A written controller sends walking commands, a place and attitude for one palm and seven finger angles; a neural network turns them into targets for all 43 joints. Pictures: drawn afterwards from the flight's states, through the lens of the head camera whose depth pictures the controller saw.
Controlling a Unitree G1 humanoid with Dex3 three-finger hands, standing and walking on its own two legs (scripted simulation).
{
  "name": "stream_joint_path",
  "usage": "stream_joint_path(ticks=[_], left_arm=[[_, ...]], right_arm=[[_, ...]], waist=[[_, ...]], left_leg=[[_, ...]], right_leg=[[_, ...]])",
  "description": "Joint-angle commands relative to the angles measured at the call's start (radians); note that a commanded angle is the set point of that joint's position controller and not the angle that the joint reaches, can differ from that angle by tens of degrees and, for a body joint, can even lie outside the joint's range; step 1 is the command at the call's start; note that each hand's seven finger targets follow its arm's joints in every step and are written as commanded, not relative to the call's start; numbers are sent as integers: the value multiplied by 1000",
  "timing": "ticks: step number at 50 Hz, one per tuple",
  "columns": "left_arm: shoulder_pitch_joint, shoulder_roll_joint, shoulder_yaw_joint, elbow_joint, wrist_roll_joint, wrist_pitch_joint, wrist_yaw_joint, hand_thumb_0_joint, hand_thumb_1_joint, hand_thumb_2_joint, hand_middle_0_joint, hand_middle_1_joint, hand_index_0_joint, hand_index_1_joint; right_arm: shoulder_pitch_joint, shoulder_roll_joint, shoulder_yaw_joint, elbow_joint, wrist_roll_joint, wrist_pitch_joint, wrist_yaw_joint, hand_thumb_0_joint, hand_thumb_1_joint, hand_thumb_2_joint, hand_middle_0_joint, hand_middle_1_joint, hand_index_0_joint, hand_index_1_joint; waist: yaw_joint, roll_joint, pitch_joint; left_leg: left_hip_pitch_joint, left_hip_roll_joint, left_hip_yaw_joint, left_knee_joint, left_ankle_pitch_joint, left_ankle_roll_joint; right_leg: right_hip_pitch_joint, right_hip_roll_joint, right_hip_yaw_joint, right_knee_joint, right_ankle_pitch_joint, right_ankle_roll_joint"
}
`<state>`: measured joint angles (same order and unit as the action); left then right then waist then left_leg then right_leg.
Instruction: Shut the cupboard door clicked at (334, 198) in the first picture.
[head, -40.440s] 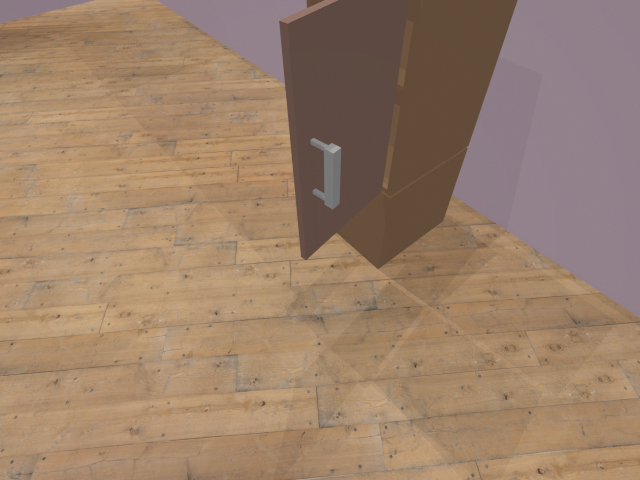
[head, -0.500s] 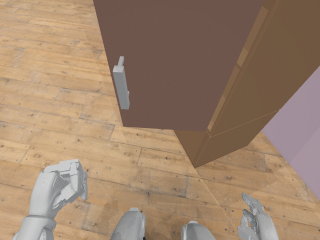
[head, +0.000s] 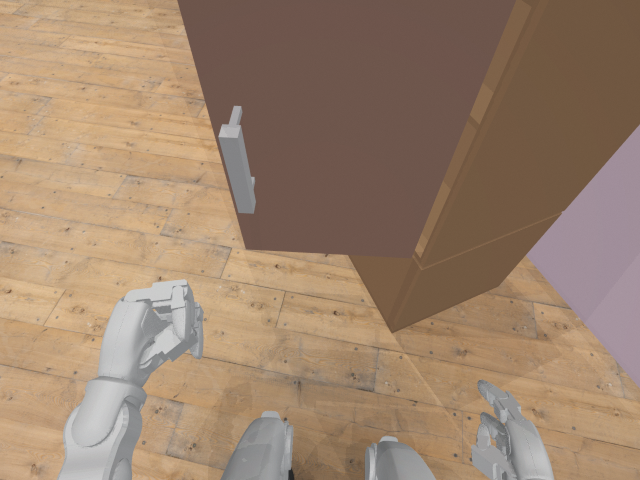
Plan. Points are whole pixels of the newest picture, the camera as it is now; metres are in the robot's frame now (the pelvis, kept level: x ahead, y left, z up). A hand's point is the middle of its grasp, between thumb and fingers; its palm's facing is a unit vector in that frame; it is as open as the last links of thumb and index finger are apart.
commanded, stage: bring the fist close to the handle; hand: left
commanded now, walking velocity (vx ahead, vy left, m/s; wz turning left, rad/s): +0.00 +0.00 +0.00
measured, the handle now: (242, 162) +0.53 +0.15 +0.06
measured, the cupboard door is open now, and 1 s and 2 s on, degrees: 63 63 53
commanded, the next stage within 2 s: push the door shut along its arc in 1.12 s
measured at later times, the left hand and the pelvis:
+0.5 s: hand (232, 255) +0.36 +0.13 +0.07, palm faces -0.02 -1.00 -0.01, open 3.1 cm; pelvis +0.00 +0.01 +0.01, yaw -1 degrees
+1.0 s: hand (253, 221) +0.42 +0.12 +0.06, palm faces +0.01 -1.00 -0.04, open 3.1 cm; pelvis +0.01 +0.00 +0.02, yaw -2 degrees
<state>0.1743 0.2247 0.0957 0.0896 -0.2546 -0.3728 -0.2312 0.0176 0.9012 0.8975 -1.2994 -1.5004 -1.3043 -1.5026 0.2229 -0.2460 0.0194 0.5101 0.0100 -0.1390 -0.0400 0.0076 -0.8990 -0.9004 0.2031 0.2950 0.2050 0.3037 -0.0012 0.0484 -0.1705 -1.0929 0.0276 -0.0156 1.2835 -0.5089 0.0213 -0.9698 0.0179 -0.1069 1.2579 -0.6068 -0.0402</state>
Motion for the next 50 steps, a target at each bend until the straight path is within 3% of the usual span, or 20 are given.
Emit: stream_joint_path(ticks=[1,4,10,13,15,18,19,22,23,27,28,31,33,36,39,41,44,47,48,50], left_arm=[[-185,138,78,-237,-2,-36,37,0,900,900,-1300,-1500,-1300,-1500],[-257,127,92,-222,7,-64,102,0,900,900,-1300,-1500,-1300,-1500],[-285,20,-32,-30,65,-65,129,0,900,900,-1300,-1500,-1300,-1500],[-354,34,-31,40,77,-45,122,0,900,900,-1300,-1500,-1300,-1500],[-466,32,-32,35,80,-55,131,0,900,900,-1300,-1500,-1300,-1500],[-602,97,45,11,76,-100,172,0,900,900,-1300,-1500,-1300,-1500],[-614,77,38,16,78,-118,185,0,900,900,-1300,-1500,-1300,-1500],[-690,50,13,69,97,-155,220,0,900,900,-1300,-1500,-1300,-1500],[-674,65,29,125,106,-152,225,0,900,900,-1300,-1500,-1300,-1500],[-758,7,-30,317,135,-111,215,0,900,900,-1300,-1500,-1300,-1500],[-771,37,2,338,135,-104,213,0,900,900,-1300,-1500,-1300,-1500],[-870,25,8,403,119,-89,206,0,900,900,-1300,-1500,-1300,-1500],[-962,75,56,399,112,-114,218,0,900,900,-1300,-1500,-1300,-1500],[-1073,83,80,411,122,-180,244,0,900,900,-1300,-1500,-1300,-1500],[-973,121,129,478,143,-213,251,0,900,900,-1300,-1500,-1300,-1500],[-944,92,94,527,158,-208,240,0,900,900,-1300,-1500,-1300,-1500],[-868,105,114,547,152,-177,216,0,900,900,-1300,-1500,-1300,-1500],[-885,81,98,487,116,-163,194,0,900,900,-1300,-1500,-1300,-1500],[-893,107,121,458,104,-173,192,0,900,900,-1300,-1500,-1300,-1500],[-929,79,95,421,94,-200,190,0,900,900,-1300,-1500,-1300,-1500]], right_arm=[[-7,-130,-59,-144,8,-36,-13,0,-900,-900,200,300,200,300],[-10,-122,-55,-123,1,-35,-9,0,-900,-900,200,300,200,300],[15,-132,-61,-98,-4,-12,17,0,-900,-900,200,300,200,300],[31,-143,-63,-95,-1,7,18,0,-900,-900,200,300,200,300],[24,-140,-64,-90,0,14,15,0,-900,-900,200,300,200,300],[28,-142,-66,-70,-7,15,9,0,-900,-900,200,300,200,300],[23,-136,-64,-66,-9,15,13,0,-900,-900,200,300,200,300],[31,-134,-65,-38,-17,15,24,0,-900,-900,200,300,200,300],[43,-138,-68,-32,-19,20,26,0,-900,-900,200,300,200,300],[64,-143,-70,-9,-17,48,39,0,-900,-900,200,300,200,300],[75,-149,-73,-11,-17,52,36,0,-900,-900,200,300,200,300],[80,-146,-72,-8,-11,67,36,0,-900,-900,200,300,200,300],[91,-148,-72,-3,-14,69,31,0,-900,-900,200,300,200,300],[100,-137,-75,21,-24,66,34,0,-900,-900,200,300,200,300],[116,-140,-80,25,-32,73,47,0,-900,-900,200,300,200,300],[124,-138,-80,23,-33,87,57,0,-900,-900,200,300,200,300],[139,-141,-83,6,-27,107,66,0,-900,-900,200,300,200,300],[143,-138,-87,-7,-18,120,61,0,-900,-900,200,300,200,300],[145,-141,-87,-12,-17,117,55,0,-900,-900,200,300,200,300],[136,-133,-85,0,-17,114,51,0,-900,-900,200,300,200,300]], waist=[[-10,-2,-304],[-8,16,-307],[-42,-26,-249],[-48,-61,-227],[-54,-40,-247],[-45,-21,-315],[-35,9,-343],[-52,26,-366],[-51,8,-356],[-86,-25,-296],[-79,-33,-312],[-88,-55,-316],[-91,-59,-348],[-92,-24,-411],[-59,-5,-450],[-72,-26,-422],[-48,-28,-424],[-64,-81,-409],[-60,-86,-411],[-73,-84,-391]], left_leg=[[297,-16,-33,-200,198,13],[331,-13,-45,-217,210,7],[337,-9,-50,-242,191,2],[324,-11,-51,-255,166,6],[349,-11,-48,-257,164,5],[387,-9,-54,-246,199,1],[413,-10,-55,-251,220,-4],[454,-5,-64,-243,255,-11],[441,-6,-63,-239,257,-8],[406,-6,-56,-251,207,-8],[396,-8,-54,-251,215,-6],[382,-12,-42,-250,209,-2],[371,-14,-41,-237,229,1],[395,-14,-36,-214,276,-2],[401,-15,-26,-211,328,-6],[374,-17,-14,-215,315,-2],[358,-23,4,-229,326,1],[340,-24,13,-239,321,8],[340,-25,10,-239,331,10],[338,-26,13,-237,318,11]], right_leg=[[153,9,106,-248,251,15],[137,13,83,-234,259,9],[88,9,63,-243,252,12],[101,9,69,-264,233,11],[92,5,72,-267,232,12],[99,9,72,-250,257,8],[99,6,70,-241,269,5],[64,8,60,-226,290,6],[66,12,62,-229,294,6],[39,10,62,-252,274,12],[59,12,65,-252,283,11],[79,10,75,-271,293,15],[101,11,83,-261,319,16],[96,10,90,-235,365,19],[119,12,91,-219,414,15],[124,12,96,-230,425,21],[182,13,106,-246,463,22],[236,11,115,-272,495,29],[248,13,117,-271,507,27],[243,7,122,-277,510,31]])
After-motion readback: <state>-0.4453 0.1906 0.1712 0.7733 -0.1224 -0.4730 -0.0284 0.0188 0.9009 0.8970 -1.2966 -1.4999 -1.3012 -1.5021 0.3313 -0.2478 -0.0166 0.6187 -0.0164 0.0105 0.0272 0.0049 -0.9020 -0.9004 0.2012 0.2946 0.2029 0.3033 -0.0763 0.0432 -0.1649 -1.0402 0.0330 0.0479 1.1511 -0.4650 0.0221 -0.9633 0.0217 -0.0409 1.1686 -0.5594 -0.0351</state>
